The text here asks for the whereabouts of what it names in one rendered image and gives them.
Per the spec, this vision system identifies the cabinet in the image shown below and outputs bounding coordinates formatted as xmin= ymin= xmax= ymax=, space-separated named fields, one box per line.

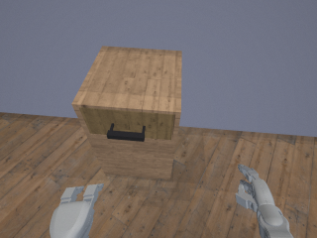
xmin=71 ymin=46 xmax=182 ymax=179

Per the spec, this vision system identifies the left robot hand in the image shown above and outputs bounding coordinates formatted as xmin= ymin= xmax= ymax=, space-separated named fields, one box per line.
xmin=50 ymin=183 xmax=104 ymax=238

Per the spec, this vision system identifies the drawer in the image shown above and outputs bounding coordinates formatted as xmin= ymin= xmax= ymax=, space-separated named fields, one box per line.
xmin=79 ymin=107 xmax=174 ymax=140

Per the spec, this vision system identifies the handle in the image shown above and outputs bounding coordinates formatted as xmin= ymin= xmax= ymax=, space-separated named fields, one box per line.
xmin=106 ymin=123 xmax=146 ymax=142

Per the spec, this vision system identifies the right robot forearm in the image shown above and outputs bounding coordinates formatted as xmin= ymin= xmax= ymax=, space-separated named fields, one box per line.
xmin=257 ymin=204 xmax=294 ymax=238

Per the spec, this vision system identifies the right robot hand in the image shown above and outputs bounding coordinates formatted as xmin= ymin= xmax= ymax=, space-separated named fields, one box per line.
xmin=235 ymin=164 xmax=275 ymax=212

